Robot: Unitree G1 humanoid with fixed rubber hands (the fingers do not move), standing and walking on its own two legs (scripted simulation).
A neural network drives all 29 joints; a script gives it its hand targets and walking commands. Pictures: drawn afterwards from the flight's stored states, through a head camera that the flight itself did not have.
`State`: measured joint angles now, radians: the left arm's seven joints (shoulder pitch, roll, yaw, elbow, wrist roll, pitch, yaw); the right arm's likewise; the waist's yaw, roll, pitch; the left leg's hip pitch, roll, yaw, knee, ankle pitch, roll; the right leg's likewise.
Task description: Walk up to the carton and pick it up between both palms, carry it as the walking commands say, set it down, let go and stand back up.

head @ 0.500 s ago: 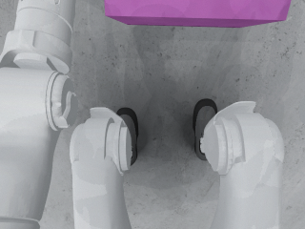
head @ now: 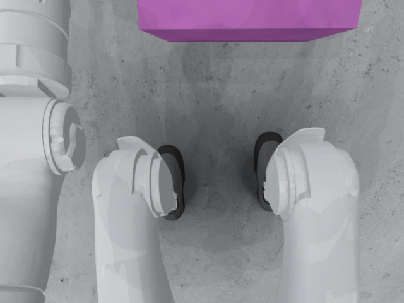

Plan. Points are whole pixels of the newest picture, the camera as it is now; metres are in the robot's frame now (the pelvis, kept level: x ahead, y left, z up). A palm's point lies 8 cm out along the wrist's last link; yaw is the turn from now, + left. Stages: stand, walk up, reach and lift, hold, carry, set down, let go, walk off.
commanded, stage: set down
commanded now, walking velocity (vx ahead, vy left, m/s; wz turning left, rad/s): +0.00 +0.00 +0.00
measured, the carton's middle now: out of the picture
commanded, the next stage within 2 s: let go in 1.14 s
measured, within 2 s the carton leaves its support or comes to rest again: neither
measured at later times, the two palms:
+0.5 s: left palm out of the picture +0.61 +0.15 +0.01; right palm out of the picture +0.56 -0.31 -0.01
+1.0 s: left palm out of the picture +0.61 +0.16 +0.16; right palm out of the picture +0.56 -0.31 +0.15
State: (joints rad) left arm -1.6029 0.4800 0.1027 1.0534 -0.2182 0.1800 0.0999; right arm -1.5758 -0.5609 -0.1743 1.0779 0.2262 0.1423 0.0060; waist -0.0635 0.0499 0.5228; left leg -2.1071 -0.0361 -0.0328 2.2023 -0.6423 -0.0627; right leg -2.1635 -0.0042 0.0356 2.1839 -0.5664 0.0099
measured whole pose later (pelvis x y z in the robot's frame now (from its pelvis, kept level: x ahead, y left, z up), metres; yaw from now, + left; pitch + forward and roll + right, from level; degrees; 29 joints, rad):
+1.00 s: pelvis +0.00 -0.01 +0.25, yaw -1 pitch +28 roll +3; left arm -1.51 0.50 0.23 0.80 -0.15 0.39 0.01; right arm -1.50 -0.58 -0.25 0.82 0.18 0.37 0.04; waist -0.05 0.03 0.52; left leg -1.38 -0.03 -0.04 1.28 -0.39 -0.06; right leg -1.44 0.02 0.05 1.29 -0.34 0.00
